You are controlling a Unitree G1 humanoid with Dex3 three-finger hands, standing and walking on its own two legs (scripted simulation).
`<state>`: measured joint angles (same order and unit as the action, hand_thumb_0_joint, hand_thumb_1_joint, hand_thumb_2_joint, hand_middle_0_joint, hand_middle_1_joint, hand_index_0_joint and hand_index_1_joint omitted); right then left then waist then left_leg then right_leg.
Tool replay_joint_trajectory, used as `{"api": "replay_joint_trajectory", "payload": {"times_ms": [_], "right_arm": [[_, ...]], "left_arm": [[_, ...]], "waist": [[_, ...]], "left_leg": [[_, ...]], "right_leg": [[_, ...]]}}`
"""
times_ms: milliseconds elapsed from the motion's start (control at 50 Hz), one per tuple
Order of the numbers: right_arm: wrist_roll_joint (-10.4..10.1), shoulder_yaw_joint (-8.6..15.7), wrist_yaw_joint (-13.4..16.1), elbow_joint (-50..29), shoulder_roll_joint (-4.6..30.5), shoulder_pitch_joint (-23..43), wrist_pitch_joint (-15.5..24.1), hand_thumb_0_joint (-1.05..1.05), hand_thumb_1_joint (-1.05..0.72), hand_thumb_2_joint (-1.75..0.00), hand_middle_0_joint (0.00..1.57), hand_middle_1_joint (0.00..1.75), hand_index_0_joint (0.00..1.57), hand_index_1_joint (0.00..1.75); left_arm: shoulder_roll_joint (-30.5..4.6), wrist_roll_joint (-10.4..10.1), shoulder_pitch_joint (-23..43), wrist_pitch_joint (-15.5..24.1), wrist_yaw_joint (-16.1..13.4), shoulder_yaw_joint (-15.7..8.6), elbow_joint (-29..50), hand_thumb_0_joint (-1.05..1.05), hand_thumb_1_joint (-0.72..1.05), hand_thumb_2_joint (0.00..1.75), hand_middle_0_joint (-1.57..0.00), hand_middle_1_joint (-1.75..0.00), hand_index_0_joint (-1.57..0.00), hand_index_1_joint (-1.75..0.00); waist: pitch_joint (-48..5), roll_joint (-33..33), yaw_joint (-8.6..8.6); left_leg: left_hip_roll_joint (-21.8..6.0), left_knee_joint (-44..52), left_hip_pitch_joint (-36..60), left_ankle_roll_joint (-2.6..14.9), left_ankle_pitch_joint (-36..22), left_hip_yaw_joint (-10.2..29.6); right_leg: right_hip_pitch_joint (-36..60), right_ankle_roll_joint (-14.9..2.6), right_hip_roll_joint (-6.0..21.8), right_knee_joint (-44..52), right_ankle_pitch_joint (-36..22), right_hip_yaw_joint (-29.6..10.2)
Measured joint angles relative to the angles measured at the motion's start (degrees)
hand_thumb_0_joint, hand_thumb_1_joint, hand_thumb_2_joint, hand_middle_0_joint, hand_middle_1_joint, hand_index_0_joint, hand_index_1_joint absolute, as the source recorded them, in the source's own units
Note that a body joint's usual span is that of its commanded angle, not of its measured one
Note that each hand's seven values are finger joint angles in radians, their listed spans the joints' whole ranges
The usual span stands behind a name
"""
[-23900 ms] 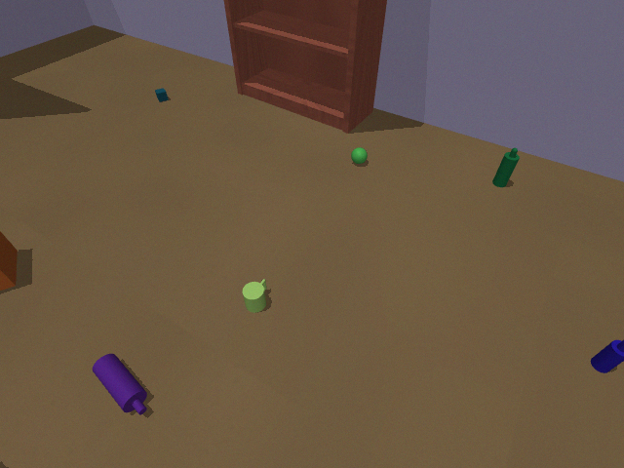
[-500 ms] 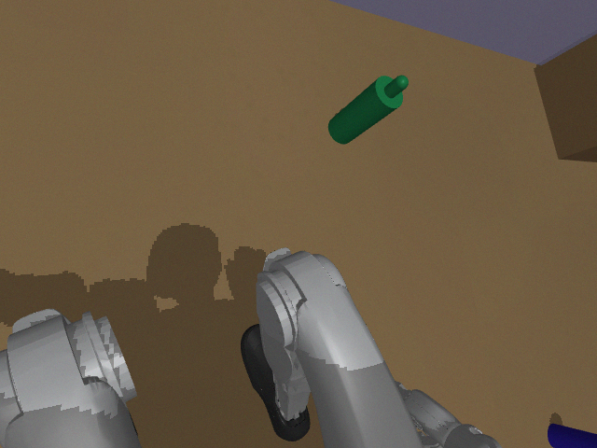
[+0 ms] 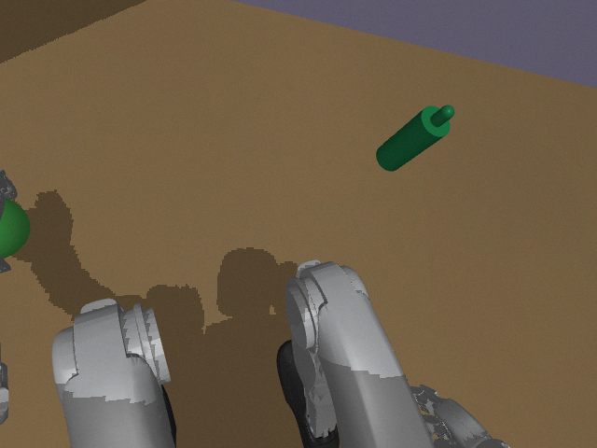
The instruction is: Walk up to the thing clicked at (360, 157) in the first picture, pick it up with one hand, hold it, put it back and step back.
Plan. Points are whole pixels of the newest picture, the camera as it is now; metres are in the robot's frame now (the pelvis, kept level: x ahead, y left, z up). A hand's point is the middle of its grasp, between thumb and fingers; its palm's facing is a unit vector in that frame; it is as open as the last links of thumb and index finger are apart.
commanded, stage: settle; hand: left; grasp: from above
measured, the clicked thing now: out of the picture +0.43 +0.34 -0.20
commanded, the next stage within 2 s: lift in 0.38 s
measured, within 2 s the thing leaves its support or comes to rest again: neither
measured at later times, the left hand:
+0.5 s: hand out of the picture +0.41 +0.34 -0.12, palm faces -0.42 -0.11 -0.90, open 10.9 cm
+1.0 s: hand out of the picture +0.36 +0.35 +0.00, palm faces -0.44 -0.14 -0.89, open 10.9 cm
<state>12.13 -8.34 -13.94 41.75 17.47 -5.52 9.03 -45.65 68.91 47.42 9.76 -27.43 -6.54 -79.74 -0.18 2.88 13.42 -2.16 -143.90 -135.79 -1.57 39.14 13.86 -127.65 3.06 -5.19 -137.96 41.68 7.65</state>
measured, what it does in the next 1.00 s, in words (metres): rises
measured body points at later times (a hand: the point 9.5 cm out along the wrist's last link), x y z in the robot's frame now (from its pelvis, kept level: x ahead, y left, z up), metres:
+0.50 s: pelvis -0.01 -0.01 +0.03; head +0.20 +0.08 +0.42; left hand +0.43 +0.34 -0.07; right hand +0.08 -0.27 -0.07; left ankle +0.07 +0.14 -0.27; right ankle +0.10 -0.12 -0.27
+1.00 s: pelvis -0.01 +0.00 +0.11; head +0.17 +0.07 +0.51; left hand +0.38 +0.35 +0.05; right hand +0.11 -0.26 -0.01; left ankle +0.07 +0.14 -0.27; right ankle +0.10 -0.12 -0.27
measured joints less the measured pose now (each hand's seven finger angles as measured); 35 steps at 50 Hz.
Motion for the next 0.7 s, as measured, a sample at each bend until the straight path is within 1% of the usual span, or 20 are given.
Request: {"api": "replay_joint_trajectory", "payload": {"times_ms": [80, 140, 200, 260, 340, 400, 540, 620, 700], "right_arm": [[-1.6, 1.3, 0.4, -0.1, -0.2, 0.0, -1.0, 0.0, -0.91, -0.9, 0.2, 0.29, 0.2, 0.3], [-2.6, 1.9, 0.9, -0.4, -0.4, 0.0, -1.9, 0.0, -0.91, -0.9, 0.2, 0.29, 0.2, 0.3], [-3.2, 2.2, 1.6, -0.8, -0.5, -0.2, -2.9, 0.0, -0.91, -0.9, 0.2, 0.29, 0.2, 0.3], [-3.6, 2.4, 2.4, -1.0, -0.4, -0.7, -3.8, 0.0, -0.91, -0.9, 0.2, 0.29, 0.2, 0.3], [-4.2, 2.9, 3.5, -1.0, -0.4, -1.7, -5.1, 0.0, -0.91, -0.9, 0.2, 0.29, 0.2, 0.3], [-4.4, 3.3, 4.2, -0.9, -0.5, -2.3, -6.1, 0.0, -0.91, -0.9, 0.2, 0.29, 0.2, 0.3], [-4.9, 4.1, 5.7, -0.5, -1.2, -3.4, -7.4, 0.0, -0.91, -0.9, 0.2, 0.29, 0.2, 0.3], [-5.6, 4.7, 6.2, -0.5, -1.7, -4.2, -7.7, 0.0, -0.92, -0.91, 0.2, 0.29, 0.2, 0.3], [-6.5, 5.7, 6.7, -0.6, -2.2, -5.1, -8.3, 0.0, -0.92, -0.91, 0.2, 0.29, 0.2, 0.3]], "left_arm": [[1.7, -1.7, 1.3, -1.5, 2.7, 2.0, 0.1, 0.01, -0.12, 0.55, -0.65, -0.73, -0.61, -0.69], [2.4, -2.2, 1.8, -1.8, 5.4, 2.8, 0.6, 0.0, -0.12, 0.55, -0.65, -0.73, -0.61, -0.69], [2.9, -2.7, 1.9, -1.4, 7.8, 3.1, 1.5, 0.0, -0.12, 0.56, -0.65, -0.73, -0.61, -0.69], [3.1, -2.7, 1.6, -0.4, 9.8, 2.6, 3.5, 0.0, -0.12, 0.56, -0.65, -0.73, -0.61, -0.69], [3.3, -1.9, 1.1, 0.7, 10.9, 2.4, 6.1, 0.0, -0.13, 0.57, -0.65, -0.73, -0.61, -0.69], [3.3, -1.3, 1.1, 1.1, 11.1, 2.2, 7.0, 0.0, -0.13, 0.58, -0.64, -0.73, -0.61, -0.69], [3.3, -0.7, 1.8, 0.4, 11.3, 2.6, 7.2, 0.0, -0.14, 0.61, -0.64, -0.74, -0.61, -0.7], [4.0, -1.7, 1.7, -0.9, 12.3, 3.0, 7.9, 0.0, -0.14, 0.61, -0.64, -0.74, -0.6, -0.7], [5.3, -3.3, 0.1, -2.4, 14.9, 3.6, 10.7, 0.0, -0.14, 0.61, -0.63, -0.75, -0.6, -0.7]], "waist": [[-1.4, -1.2, -1.16], [-1.6, -1.8, -1.68], [-1.3, -2.1, -2.0], [-1.0, -2.2, -2.23], [-1.0, -2.0, -2.44], [-1.4, -1.9, -2.4], [-2.9, -2.2, -2.14], [-3.9, -2.7, -2.36], [-5.2, -3.2, -3.01]], "left_leg": [[-0.1, 1.8, 0.5, 0.06, -0.6, -1.1], [-0.2, 3.1, 1.3, 0.04, -0.9, -1.8], [-0.2, 4.1, 2.2, 0.05, -1.3, -2.4], [-0.2, 4.9, 2.8, 0.02, -1.6, -2.7], [0.1, 5.7, 3.2, -0.07, -2.1, -2.9], [0.2, 6.2, 3.4, -0.05, -2.4, -3.1], [0.2, 7.9, 3.9, 0.41, -3.0, -3.8], [0.3, 9.3, 4.5, 0.7, -3.2, -4.3], [0.3, 11.5, 5.9, 0.91, -3.3, -5.1]], "right_leg": [[0.1, -0.11, 0.3, 1.0, -0.3, -0.8], [0.5, -0.24, 0.5, 1.7, -0.5, -1.3], [1.1, -0.34, 0.7, 2.4, -0.7, -1.7], [1.7, -0.45, 0.8, 2.9, -0.9, -1.9], [2.1, -0.65, 1.1, 3.5, -1.1, -2.0], [2.4, -0.7, 1.3, 3.9, -1.3, -2.1], [2.9, -0.56, 1.5, 5.4, -1.7, -2.6], [3.7, -0.53, 1.8, 6.7, -1.8, -2.9], [4.9, -0.55, 2.1, 8.5, -1.7, -3.5]]}}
